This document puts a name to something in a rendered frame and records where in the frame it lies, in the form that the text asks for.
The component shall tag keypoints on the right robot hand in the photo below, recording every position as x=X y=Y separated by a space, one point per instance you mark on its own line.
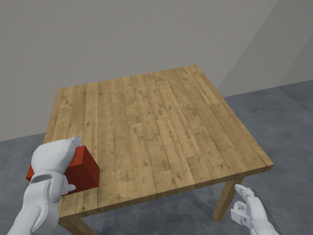
x=244 y=213

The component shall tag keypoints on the robot right forearm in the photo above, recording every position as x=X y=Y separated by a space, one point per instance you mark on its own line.
x=261 y=227

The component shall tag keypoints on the robot left forearm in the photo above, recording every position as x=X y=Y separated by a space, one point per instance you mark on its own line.
x=39 y=214

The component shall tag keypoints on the left robot hand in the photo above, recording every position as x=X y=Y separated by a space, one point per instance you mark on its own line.
x=56 y=156

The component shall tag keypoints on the sponge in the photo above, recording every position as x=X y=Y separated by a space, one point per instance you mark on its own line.
x=83 y=171

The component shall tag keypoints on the table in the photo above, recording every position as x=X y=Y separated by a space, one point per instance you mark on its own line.
x=152 y=135

